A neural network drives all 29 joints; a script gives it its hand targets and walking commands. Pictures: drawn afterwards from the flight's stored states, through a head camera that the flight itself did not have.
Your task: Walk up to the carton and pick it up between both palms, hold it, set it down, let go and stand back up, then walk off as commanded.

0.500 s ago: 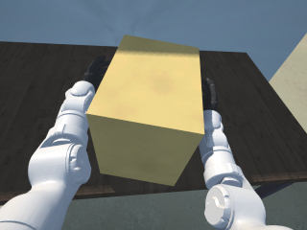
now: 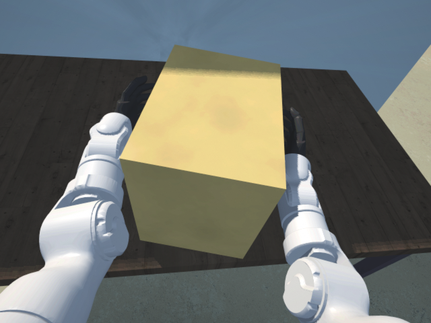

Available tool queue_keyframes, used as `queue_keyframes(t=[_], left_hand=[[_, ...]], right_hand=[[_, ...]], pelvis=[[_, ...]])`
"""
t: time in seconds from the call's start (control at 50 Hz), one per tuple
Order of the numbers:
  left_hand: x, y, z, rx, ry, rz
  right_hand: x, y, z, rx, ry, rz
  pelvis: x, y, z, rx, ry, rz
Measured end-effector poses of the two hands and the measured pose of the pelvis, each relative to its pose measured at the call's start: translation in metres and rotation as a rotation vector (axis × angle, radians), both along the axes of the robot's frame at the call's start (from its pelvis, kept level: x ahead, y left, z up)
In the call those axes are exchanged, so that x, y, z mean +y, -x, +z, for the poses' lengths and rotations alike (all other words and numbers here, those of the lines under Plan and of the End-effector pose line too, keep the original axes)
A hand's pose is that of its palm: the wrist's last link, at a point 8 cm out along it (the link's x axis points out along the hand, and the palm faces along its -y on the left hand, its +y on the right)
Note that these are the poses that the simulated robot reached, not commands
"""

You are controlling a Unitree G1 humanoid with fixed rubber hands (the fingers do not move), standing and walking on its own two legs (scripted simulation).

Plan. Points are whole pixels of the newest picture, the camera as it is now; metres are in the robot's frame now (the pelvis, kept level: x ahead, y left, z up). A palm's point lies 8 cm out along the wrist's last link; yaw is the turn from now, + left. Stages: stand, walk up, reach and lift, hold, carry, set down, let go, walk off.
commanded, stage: set down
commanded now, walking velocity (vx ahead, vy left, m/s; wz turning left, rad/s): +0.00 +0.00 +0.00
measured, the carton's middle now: (209, 153) +0.42 -0.01 +0.05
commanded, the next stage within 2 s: none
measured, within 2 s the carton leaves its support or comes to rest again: neither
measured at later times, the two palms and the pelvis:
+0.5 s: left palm (126, 117) +0.46 +0.15 +0.12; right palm (292, 151) +0.38 -0.16 +0.11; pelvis +0.00 +0.00 +0.00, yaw +0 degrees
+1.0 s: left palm (126, 132) +0.46 +0.15 +0.07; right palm (284, 159) +0.39 -0.16 +0.07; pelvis +0.00 +0.01 +0.00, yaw +0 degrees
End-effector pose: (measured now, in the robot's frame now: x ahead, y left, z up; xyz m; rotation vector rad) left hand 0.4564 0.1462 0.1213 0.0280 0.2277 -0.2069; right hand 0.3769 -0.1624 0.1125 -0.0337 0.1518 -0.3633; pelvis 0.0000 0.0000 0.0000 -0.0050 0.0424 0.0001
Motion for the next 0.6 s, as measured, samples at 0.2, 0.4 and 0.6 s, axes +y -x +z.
queue_keyframes(t=[0.2, 0.4, 0.6], left_hand=[[0.0003, 0.0001, -0.0008, -0.003, -0.004, -0.004], [0.0008, 0.0004, -0.0023, 0.000, -0.016, -0.008], [0.0027, 0.0016, -0.0071, 0.020, -0.036, 0.004]], right_hand=[[0.0001, 0.0000, 0.0000, -0.003, 0.006, 0.000], [0.0001, -0.0002, -0.0005, -0.011, 0.012, 0.001], [-0.0005, -0.0002, -0.0033, -0.017, 0.017, 0.000]], pelvis=[[0.0002, 0.0011, 0.0000, -0.001, 0.000, 0.000], [0.0005, 0.0023, 0.0000, -0.003, 0.001, 0.000], [0.0010, 0.0031, 0.0000, -0.004, 0.001, 0.000]])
